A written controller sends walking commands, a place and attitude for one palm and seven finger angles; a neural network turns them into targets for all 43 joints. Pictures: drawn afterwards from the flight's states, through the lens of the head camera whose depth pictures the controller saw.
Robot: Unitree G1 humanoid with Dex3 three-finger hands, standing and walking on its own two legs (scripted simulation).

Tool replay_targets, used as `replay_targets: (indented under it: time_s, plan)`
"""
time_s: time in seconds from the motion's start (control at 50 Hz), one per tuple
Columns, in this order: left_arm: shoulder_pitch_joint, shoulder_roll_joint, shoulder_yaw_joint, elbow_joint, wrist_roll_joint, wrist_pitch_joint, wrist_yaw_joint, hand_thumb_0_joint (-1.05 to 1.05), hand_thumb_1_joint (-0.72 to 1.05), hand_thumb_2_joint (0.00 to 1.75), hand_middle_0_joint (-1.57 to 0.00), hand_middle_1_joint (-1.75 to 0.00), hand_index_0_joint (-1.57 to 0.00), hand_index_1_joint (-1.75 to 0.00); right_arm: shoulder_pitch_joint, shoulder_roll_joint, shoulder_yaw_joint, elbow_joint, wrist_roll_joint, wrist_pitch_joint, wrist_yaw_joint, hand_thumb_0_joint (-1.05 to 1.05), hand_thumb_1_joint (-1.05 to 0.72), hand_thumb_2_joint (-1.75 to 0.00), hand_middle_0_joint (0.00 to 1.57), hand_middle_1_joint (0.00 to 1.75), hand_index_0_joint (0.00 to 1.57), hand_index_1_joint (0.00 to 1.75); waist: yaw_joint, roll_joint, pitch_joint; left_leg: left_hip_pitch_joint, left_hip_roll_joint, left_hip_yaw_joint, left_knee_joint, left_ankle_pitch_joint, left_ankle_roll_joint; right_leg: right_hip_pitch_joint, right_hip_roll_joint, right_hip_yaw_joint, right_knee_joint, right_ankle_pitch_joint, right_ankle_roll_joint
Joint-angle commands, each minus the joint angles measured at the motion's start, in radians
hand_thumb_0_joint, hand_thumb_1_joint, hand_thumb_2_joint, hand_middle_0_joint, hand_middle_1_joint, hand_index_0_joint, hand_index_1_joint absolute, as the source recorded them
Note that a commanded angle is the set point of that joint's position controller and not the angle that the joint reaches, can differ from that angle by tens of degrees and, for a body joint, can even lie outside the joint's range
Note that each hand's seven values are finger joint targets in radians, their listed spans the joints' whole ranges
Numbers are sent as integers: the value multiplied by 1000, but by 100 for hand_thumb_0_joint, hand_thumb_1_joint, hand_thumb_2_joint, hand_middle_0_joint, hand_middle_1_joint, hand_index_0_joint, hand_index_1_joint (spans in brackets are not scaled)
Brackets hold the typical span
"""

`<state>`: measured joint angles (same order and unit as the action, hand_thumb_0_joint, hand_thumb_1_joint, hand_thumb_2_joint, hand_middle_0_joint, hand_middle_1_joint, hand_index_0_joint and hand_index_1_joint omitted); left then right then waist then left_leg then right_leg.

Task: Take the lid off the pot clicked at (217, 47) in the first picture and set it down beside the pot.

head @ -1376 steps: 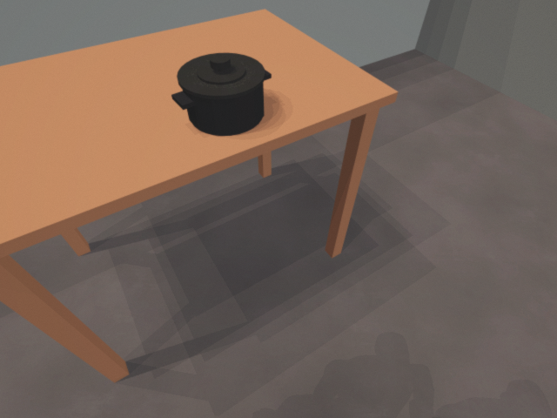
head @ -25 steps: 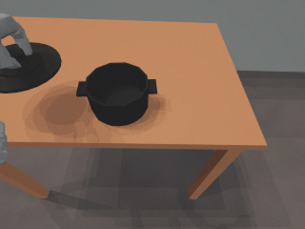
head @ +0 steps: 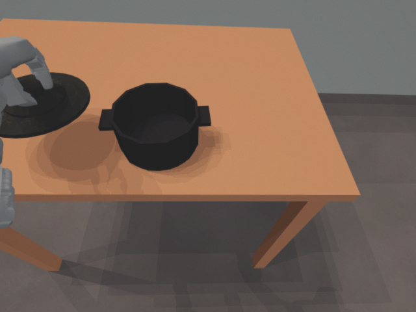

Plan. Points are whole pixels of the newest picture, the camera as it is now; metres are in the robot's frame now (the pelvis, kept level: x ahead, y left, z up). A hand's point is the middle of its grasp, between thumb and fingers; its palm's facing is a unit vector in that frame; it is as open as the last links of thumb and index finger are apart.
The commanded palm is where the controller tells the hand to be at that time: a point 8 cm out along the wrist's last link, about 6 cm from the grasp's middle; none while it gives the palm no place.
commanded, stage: lower the lid onto the table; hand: left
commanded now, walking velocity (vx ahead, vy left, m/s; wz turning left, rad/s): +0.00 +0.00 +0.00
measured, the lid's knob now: (29, 89) +0.49 +0.31 +0.16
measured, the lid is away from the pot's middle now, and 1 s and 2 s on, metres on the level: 0.22 0.24 0.25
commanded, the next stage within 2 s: open the fingers wide in 1.52 s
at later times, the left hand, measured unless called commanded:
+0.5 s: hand (28, 105) +0.47 +0.31 +0.14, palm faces -0.43 -0.15 -0.89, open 7.4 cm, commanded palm +0.49 +0.31 +0.21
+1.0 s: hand (31, 120) +0.47 +0.32 +0.10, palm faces -0.49 -0.16 -0.86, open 7.4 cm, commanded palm +0.50 +0.32 +0.17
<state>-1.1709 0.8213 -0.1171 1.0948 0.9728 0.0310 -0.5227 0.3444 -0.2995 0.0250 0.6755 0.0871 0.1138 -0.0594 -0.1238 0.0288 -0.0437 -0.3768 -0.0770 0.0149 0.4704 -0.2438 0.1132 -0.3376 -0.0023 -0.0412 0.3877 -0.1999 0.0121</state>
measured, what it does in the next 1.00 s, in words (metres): stands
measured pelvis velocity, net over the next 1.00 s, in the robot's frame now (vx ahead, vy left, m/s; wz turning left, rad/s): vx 0.00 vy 0.01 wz -0.02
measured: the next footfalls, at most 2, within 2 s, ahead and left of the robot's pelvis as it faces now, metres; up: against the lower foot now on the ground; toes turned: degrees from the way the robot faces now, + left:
none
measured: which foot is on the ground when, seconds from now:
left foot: down 0.00-1.00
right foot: down 0.00-1.00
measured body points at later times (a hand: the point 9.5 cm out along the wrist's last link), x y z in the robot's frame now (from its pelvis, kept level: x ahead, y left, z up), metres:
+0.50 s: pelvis +0.01 +0.00 +0.00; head +0.07 +0.01 +0.44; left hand +0.49 +0.32 +0.19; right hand +0.04 -0.28 -0.12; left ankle -0.01 +0.04 -0.74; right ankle -0.01 -0.14 -0.74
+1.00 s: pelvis +0.00 +0.01 -0.01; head +0.08 +0.03 +0.43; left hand +0.49 +0.33 +0.15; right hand +0.00 -0.28 -0.12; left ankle -0.01 +0.04 -0.74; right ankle -0.01 -0.14 -0.74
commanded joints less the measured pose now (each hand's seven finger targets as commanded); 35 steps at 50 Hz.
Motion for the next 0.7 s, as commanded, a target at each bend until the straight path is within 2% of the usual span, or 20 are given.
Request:
replay_targets:
  time_s: [0.0,0.06,0.08,0.12,0.16,0.18,0.22,0.26,0.32,0.34,0.36,0.4,0.44,0.46,0.5,0.52,0.56,0.58,0.64,0.68]
  plan:
    - [-533,290,70,-157,-2,-7,49,0,69,96,-94,-108,-87,-101,52,-181,-58,-70,1,-14,-8,0,-90,-90,20,30,20,30,-2,71,-361,316,66,-109,-9,435,-51,3,54,-11,-10,182,-56]
    - [-590,255,38,-241,-9,-15,57,0,69,96,-94,-108,-87,-101,46,-177,-65,-79,0,-19,-12,0,-90,-90,20,30,20,30,-10,165,-428,395,73,-125,9,560,-66,-19,51,-10,-4,213,-62]
    - [-619,292,70,-284,1,-23,60,0,69,96,-94,-108,-87,-101,56,-174,-67,-73,-6,-21,-11,0,-90,-90,20,30,20,30,-3,174,-451,421,75,-137,14,577,-69,-21,56,-9,-2,205,-59]
    - [-545,291,81,-201,1,-25,59,0,69,96,-94,-108,-87,-101,65,-173,-64,-68,-6,-21,-15,0,-90,-90,20,30,20,30,-5,123,-426,383,68,-123,17,542,-59,-16,57,-10,-2,206,-55]
    - [-509,266,62,-167,-13,-28,59,0,69,96,-94,-108,-87,-101,60,-180,-64,-68,0,-16,-13,0,-90,-90,20,30,20,30,-8,137,-400,365,69,-119,17,560,-65,-28,53,-13,1,219,-58]
    - [-532,285,75,-168,-3,-31,60,0,69,96,-94,-108,-87,-101,68,-178,-62,-59,-5,-15,-13,0,-90,-90,20,30,20,30,-6,104,-403,352,69,-120,19,537,-62,-20,56,-12,7,217,-54]
    - [-566,317,91,-216,1,-37,65,0,69,96,-94,-108,-87,-101,60,-177,-64,-69,-3,-13,-13,0,-90,-90,20,30,20,30,-1,134,-438,363,67,-117,19,538,-59,-4,55,-6,9,222,-56]
    - [-529,301,87,-216,-6,-44,70,0,69,96,-94,-108,-87,-101,57,-177,-66,-75,-1,-14,-12,0,-90,-90,20,30,20,30,-3,175,-441,402,74,-126,37,646,-73,-30,55,-10,14,246,-59]
    - [-475,331,113,-134,-2,-47,70,0,69,96,-94,-108,-87,-101,64,-178,-60,-69,-4,-5,-12,0,-90,-90,20,30,20,30,2,97,-406,325,63,-107,36,550,-54,-6,56,-5,19,242,-51]
    - [-479,341,114,-145,-3,-49,71,0,69,96,-94,-108,-87,-101,59,-178,-58,-76,-1,-1,-11,0,-90,-90,20,30,20,30,4,103,-411,313,62,-106,33,539,-55,5,55,-6,23,245,-53]
    - [-503,301,81,-184,-10,-53,71,0,69,96,-94,-108,-87,-101,49,-181,-62,-79,2,2,-11,0,-90,-90,20,30,20,30,-2,153,-429,353,71,-115,37,604,-67,-19,51,-10,25,255,-57]
    - [-507,318,103,-183,-1,-56,75,0,69,96,-94,-108,-87,-101,61,-176,-64,-75,-4,3,-11,0,-90,-90,20,30,20,30,-3,133,-443,375,73,-119,49,602,-61,-36,59,-7,27,235,-51]
    - [-480,336,108,-142,-2,-59,77,0,69,96,-94,-108,-87,-101,61,-178,-58,-75,-1,6,-17,0,-90,-90,20,30,20,30,-4,105,-423,321,63,-104,47,547,-51,-14,56,-4,29,243,-49]
    - [-471,293,73,-127,-12,-60,74,0,69,96,-94,-108,-87,-101,60,-180,-60,-73,4,7,-18,0,-90,-90,20,30,20,30,-15,105,-407,323,70,-107,49,558,-54,-36,54,-9,26,243,-50]
    - [-523,313,87,-174,-9,-66,78,0,69,96,-94,-108,-87,-101,68,-180,-62,-68,0,8,-18,0,-90,-90,20,30,20,30,-11,132,-435,351,71,-115,49,553,-54,-47,58,-7,31,223,-50]
    - [-530,295,72,-173,-8,-68,78,0,69,96,-94,-108,-87,-101,68,-178,-62,-65,0,7,-20,0,-90,-90,20,30,20,30,-16,151,-438,368,72,-118,56,568,-57,-68,60,-8,32,220,-50]
    - [-505,294,75,-163,-13,-76,79,0,69,96,-94,-108,-87,-101,70,-181,-62,-62,1,5,-24,0,-90,-90,20,30,20,30,-17,156,-440,374,77,-117,66,600,-62,-77,57,-10,35,227,-51]
    - [-513,327,102,-165,-5,-80,84,0,69,96,-94,-108,-87,-101,76,-180,-61,-58,-4,5,-24,0,-90,-90,20,30,20,30,-13,151,-449,365,73,-117,71,578,-58,-70,58,-4,39,220,-48]
    - [-490,301,81,-118,-11,-82,82,0,69,96,-94,-108,-87,-101,83,-181,-60,-49,0,5,-27,0,-90,-90,20,30,20,30,-19,118,-421,331,70,-111,70,534,-53,-79,61,-10,42,211,-47]
    - [-514,307,84,-152,-11,-90,86,0,69,96,-94,-108,-87,-101,84,-182,-61,-48,0,8,-27,0,-90,-90,20,30,20,30,-18,144,-443,356,76,-121,78,571,-61,-92,60,-8,49,211,-48]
